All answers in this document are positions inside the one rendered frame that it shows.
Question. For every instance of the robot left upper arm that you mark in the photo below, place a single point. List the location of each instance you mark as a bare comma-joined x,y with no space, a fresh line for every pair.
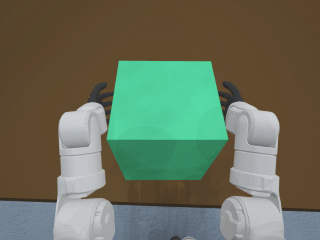
85,219

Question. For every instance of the right robot forearm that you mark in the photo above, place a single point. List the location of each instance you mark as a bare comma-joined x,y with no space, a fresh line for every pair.
256,144

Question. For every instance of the left robot forearm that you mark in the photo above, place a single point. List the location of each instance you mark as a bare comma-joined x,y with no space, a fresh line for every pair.
80,147

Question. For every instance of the right robot hand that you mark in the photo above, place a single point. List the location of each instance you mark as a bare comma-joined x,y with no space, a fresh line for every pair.
235,97

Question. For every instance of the robot right upper arm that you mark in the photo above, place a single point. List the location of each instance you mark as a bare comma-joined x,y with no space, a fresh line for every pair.
250,218

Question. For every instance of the left robot hand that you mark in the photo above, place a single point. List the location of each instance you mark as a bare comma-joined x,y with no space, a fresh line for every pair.
95,97

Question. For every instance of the carton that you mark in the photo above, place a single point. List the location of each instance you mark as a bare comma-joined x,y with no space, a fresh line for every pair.
166,120

